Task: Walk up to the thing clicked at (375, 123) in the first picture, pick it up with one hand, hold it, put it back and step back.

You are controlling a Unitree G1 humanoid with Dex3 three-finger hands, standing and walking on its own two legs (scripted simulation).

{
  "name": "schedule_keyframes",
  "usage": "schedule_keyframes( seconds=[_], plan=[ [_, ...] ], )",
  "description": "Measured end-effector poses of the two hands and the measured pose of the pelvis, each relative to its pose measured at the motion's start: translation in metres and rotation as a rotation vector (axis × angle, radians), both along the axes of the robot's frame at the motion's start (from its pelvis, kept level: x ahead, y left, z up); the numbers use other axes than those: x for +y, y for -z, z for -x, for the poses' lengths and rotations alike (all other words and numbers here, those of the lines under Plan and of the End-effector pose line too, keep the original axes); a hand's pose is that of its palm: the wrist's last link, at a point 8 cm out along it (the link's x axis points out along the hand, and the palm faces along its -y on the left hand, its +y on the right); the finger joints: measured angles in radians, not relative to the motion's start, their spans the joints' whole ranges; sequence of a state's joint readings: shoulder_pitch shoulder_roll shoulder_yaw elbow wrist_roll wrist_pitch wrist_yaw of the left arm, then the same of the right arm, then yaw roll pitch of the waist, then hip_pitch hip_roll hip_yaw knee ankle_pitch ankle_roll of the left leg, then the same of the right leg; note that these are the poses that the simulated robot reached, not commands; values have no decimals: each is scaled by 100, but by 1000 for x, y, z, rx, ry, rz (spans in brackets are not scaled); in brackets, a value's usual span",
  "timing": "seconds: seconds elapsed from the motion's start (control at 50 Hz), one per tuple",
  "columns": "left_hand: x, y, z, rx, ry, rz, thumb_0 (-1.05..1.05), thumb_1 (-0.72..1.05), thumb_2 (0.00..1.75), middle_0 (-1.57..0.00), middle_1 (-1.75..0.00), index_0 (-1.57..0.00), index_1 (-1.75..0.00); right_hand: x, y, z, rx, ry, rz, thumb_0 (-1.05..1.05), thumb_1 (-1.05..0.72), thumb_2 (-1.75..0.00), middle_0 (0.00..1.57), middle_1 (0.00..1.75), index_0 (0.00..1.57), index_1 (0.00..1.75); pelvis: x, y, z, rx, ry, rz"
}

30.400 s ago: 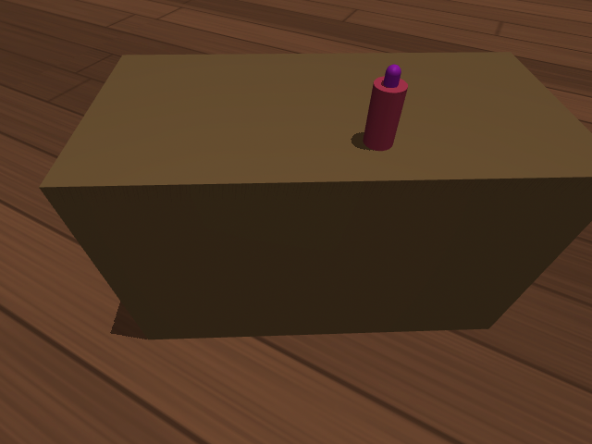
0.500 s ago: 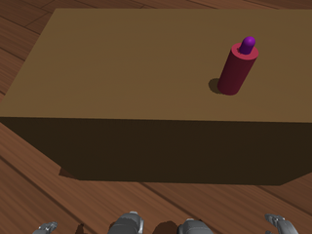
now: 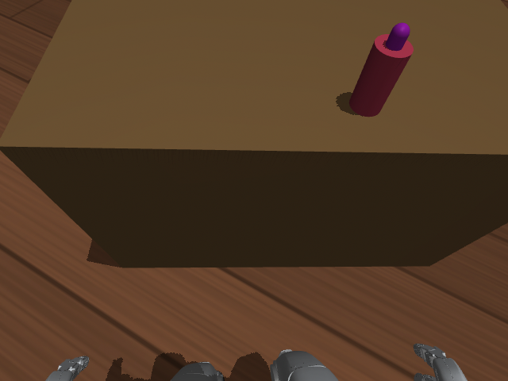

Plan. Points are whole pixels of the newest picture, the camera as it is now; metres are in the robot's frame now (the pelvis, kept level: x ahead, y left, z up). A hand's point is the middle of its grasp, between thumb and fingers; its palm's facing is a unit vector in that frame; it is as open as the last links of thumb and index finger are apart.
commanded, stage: step back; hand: right
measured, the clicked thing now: (382, 70) +0.64 -0.24 +0.08
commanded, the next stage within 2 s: none
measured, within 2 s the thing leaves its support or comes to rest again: neither
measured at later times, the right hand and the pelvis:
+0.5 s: hand out of the picture -0.03 -0.26 -0.15, palm faces -0.07 +0.90 -0.42, open 7.4 cm; pelvis -0.13 +0.01 -0.01, yaw +1 degrees
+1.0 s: hand out of the picture -0.16 -0.32 -0.15, palm faces +0.04 +0.92 -0.38, open 7.4 cm; pelvis -0.28 -0.04 -0.01, yaw -4 degrees
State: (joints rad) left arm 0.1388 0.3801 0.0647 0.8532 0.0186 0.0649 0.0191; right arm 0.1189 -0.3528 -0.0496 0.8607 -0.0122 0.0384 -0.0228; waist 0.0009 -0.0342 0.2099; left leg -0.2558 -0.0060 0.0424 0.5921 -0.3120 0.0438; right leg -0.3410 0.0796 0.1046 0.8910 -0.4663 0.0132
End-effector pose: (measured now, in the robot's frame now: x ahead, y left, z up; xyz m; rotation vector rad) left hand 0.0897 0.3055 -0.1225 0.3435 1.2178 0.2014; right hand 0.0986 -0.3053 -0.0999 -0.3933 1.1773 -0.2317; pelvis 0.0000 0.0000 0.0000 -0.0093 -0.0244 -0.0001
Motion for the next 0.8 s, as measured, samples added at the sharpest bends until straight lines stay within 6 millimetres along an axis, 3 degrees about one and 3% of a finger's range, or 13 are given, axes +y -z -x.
schedule_keyframes(
  seconds=[0.1,0.2,0.32,0.44,0.52,0.6,0.7,0.8],
  plan=[
    [-9,-6,19,-12,21,-40,0,90,90,-20,-30,-20,-30,-11,19,8,-57,19,-46,1,-90,-90,21,30,21,30,-9,10,19,-28,22,14],
    [-16,-24,35,-61,26,-45,0,90,90,-20,-30,-21,-30,-9,17,27,-49,24,-80,1,-91,-90,21,30,21,30,-16,1,38,-23,35,-29],
    [-14,-36,45,-120,34,-55,0,90,90,-20,-30,-21,-30,-13,15,65,-12,-4,-53,1,-90,-90,21,30,21,30,-10,-3,68,8,9,-36],
    [0,-22,68,-177,36,-34,0,90,90,-20,-30,-21,-30,-8,18,110,34,-34,1,1,-91,-90,21,30,20,30,3,9,106,-3,-42,-8],
    [10,-6,98,-151,11,-5,0,90,90,-20,-30,-20,-30,6,8,145,39,-33,7,1,-91,-90,21,30,21,30,9,10,130,-33,-21,-32],
    [11,-6,133,-99,-19,19,0,90,90,-20,-30,-20,-30,8,-10,172,33,-27,18,1,-90,-90,21,30,21,30,7,-2,148,-25,-26,17],
    [10,-3,183,-40,-27,16,0,90,90,-20,-30,-20,-30,-2,-22,184,-21,-26,38,1,-90,-90,21,30,21,30,0,-5,176,-7,9,16],
    [-1,2,230,34,5,-11,0,90,90,-20,-30,-20,-30,-19,-17,197,-106,-30,35,1,-90,-90,21,30,21,30,-13,3,213,-13,54,2]
  ],
)
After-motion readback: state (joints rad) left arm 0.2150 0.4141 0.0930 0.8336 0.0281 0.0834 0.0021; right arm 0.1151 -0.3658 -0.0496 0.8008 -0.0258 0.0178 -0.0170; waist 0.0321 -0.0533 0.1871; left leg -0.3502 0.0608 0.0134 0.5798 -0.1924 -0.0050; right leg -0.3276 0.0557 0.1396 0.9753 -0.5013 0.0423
